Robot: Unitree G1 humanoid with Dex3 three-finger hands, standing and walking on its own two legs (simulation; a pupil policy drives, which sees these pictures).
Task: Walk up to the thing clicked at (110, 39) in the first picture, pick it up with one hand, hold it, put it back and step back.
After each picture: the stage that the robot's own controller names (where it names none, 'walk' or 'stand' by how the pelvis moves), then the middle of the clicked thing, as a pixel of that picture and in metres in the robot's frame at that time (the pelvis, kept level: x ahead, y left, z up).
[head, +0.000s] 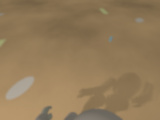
stand; (110, 38) +1.95 -0.48 -0.72
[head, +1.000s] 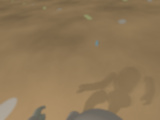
walk; (96, 43) +1.85 +0.00 -0.69
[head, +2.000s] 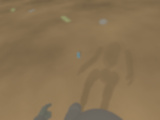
walk; (78, 55) +1.25 +0.34 -0.72
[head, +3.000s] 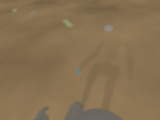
walk; (78, 70) +0.85 +0.26 -0.71
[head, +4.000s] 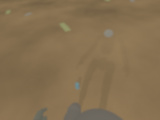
walk; (77, 85) +0.57 +0.22 -0.71
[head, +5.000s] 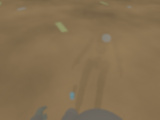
stand; (72, 95) +0.41 +0.19 -0.70
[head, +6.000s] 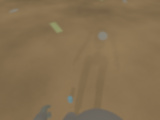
stand; (70, 99) +0.34 +0.22 -0.72
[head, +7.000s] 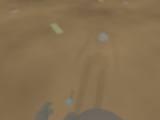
stand; (69, 102) +0.31 +0.23 -0.72
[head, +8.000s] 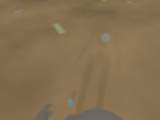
stand; (70, 102) +0.31 +0.22 -0.72
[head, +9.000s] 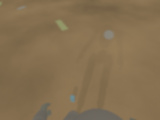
stand; (72, 98) +0.33 +0.21 -0.72
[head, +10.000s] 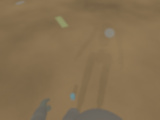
stand; (72, 96) +0.34 +0.19 -0.71
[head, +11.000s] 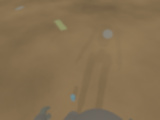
stand; (73, 97) +0.34 +0.20 -0.72
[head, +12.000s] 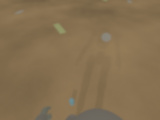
stand; (71, 101) +0.32 +0.21 -0.73
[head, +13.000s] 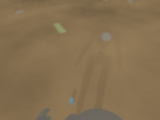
stand; (71, 100) +0.33 +0.22 -0.73
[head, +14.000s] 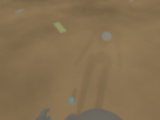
stand; (71, 100) +0.32 +0.21 -0.73
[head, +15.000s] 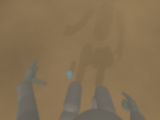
go down; (69, 74) +0.38 +0.20 -0.48
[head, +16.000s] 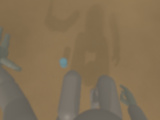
go down; (63, 63) +0.41 +0.24 -0.31
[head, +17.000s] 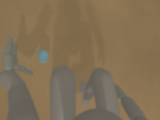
close in; (43, 56) +0.39 +0.27 -0.24
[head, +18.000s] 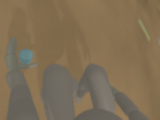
close; (25, 57) +0.39 +0.29 -0.22
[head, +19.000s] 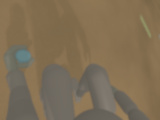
lift; (23, 57) +0.38 +0.29 -0.22
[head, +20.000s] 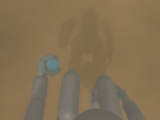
lift; (53, 66) +0.32 +0.27 -0.07
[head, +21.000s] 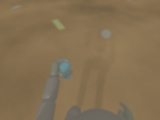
hold; (65, 71) +0.33 +0.17 +0.06
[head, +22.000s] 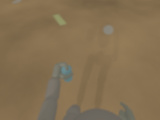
hold; (67, 73) +0.33 +0.17 +0.01
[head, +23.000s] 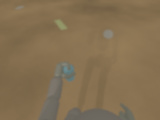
hold; (69, 73) +0.33 +0.16 +0.03
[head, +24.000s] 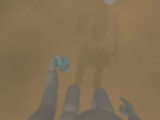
crouch; (63, 64) +0.39 +0.20 -0.06
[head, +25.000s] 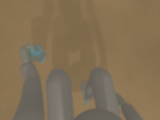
lower; (38, 54) +0.41 +0.28 -0.18
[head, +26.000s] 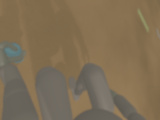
lower; (15, 53) +0.41 +0.31 -0.23
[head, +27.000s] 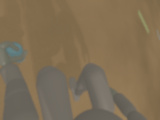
lower; (16, 53) +0.41 +0.31 -0.23
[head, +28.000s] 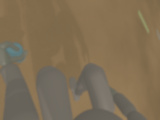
lower; (16, 53) +0.41 +0.31 -0.22
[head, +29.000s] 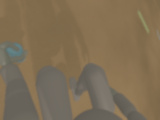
lower; (16, 53) +0.41 +0.31 -0.22
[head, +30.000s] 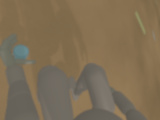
open; (20, 54) +0.40 +0.29 -0.23
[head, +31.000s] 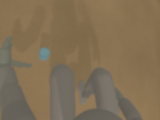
stand; (44, 54) +0.40 +0.27 -0.25
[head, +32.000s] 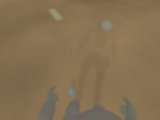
stand; (71, 91) +0.36 +0.18 -0.62
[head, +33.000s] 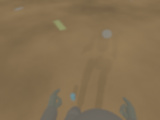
stand; (73, 96) +0.37 +0.19 -0.66
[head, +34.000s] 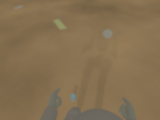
stand; (73, 97) +0.36 +0.18 -0.67
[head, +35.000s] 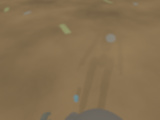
stand; (76, 98) +0.38 +0.17 -0.72
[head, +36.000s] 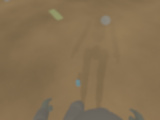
walk; (78, 83) +0.47 +0.16 -0.69
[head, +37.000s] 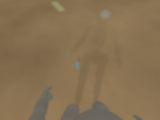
walk; (77, 65) +0.76 +0.18 -0.69
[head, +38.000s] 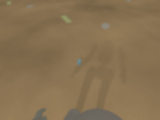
stand; (79, 62) +1.04 +0.22 -0.70
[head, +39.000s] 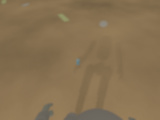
stand; (78, 62) +1.02 +0.22 -0.73
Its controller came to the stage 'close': yes
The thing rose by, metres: 0.72
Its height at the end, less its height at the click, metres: +0.00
